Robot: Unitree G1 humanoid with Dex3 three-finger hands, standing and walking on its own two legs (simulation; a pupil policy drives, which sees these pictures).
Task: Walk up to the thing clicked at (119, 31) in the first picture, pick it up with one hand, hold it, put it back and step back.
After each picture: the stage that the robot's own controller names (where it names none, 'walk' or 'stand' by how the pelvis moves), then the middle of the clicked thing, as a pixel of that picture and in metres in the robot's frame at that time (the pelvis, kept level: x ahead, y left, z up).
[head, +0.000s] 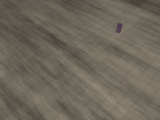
stand; (119, 28) +1.69 -0.50 -0.72
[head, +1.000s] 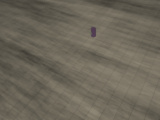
walk; (93, 32) +1.63 -0.04 -0.70
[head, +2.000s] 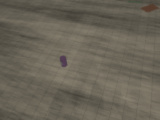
walk; (63, 61) +1.08 +0.27 -0.71
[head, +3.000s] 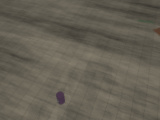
walk; (60, 98) +0.65 +0.21 -0.69
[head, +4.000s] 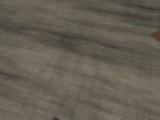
stand; out of the picture +0.41 +0.19 -0.70
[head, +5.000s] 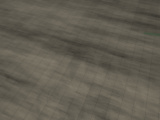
stand; out of the picture +0.38 +0.20 -0.71
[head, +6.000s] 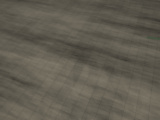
stand; out of the picture +0.40 +0.18 -0.72
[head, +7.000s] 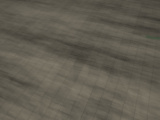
stand; out of the picture +0.40 +0.19 -0.72
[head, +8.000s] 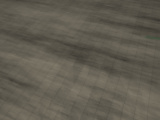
stand; out of the picture +0.39 +0.20 -0.73
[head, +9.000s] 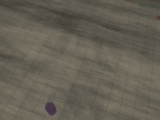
go down; (51, 109) +0.42 +0.20 -0.64
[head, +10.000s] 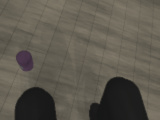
go down; (25, 61) +0.49 +0.20 -0.31
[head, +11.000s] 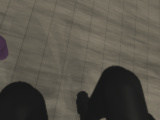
close in; out of the picture +0.48 +0.22 -0.26
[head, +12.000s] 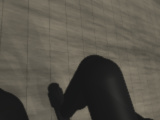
close; out of the picture +0.47 +0.25 -0.24
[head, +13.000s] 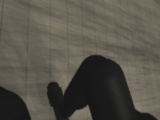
lift; out of the picture +0.46 +0.25 -0.24
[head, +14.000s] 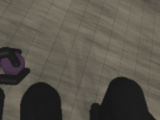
lift; (14, 67) +0.38 +0.23 -0.11
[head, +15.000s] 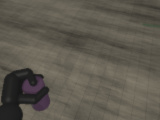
hold; (37, 94) +0.32 +0.17 +0.02
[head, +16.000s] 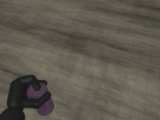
hold; (41, 99) +0.31 +0.16 -0.02
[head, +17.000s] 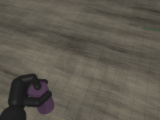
hold; (42, 98) +0.32 +0.16 -0.02
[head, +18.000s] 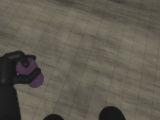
crouch; (31, 73) +0.40 +0.17 -0.08
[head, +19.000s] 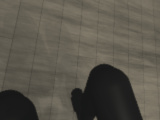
lower; out of the picture +0.52 +0.26 -0.24
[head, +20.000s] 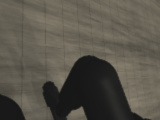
lower; out of the picture +0.53 +0.33 -0.25
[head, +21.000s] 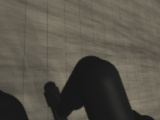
lower; out of the picture +0.53 +0.33 -0.24
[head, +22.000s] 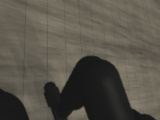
lower; out of the picture +0.53 +0.33 -0.24
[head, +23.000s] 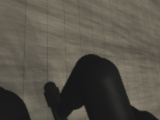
lower; out of the picture +0.54 +0.32 -0.24
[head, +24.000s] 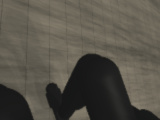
open; out of the picture +0.54 +0.31 -0.23
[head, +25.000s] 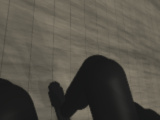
stand; out of the picture +0.57 +0.40 -0.25
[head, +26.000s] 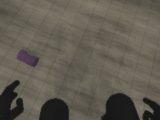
walk; (28, 58) +0.58 +0.32 -0.47
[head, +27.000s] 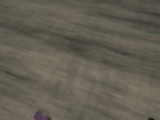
stand; (42, 118) +0.51 +0.32 -0.69
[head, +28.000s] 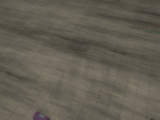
stand; (41, 118) +0.52 +0.34 -0.69
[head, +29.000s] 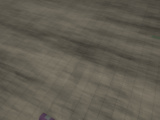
stand; out of the picture +0.51 +0.32 -0.74
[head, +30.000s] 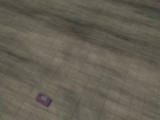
walk; (43, 100) +0.54 +0.29 -0.72
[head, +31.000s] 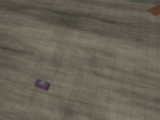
walk; (42, 84) +0.67 +0.36 -0.71
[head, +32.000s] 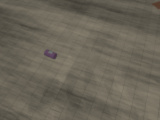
walk; (50, 54) +1.04 +0.35 -0.71
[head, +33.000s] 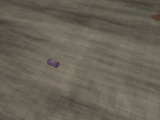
stand; (53, 63) +1.08 +0.34 -0.73
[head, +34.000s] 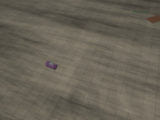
stand; (51, 65) +1.11 +0.35 -0.75
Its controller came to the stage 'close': yes
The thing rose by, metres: 0.71
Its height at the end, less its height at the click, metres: -0.02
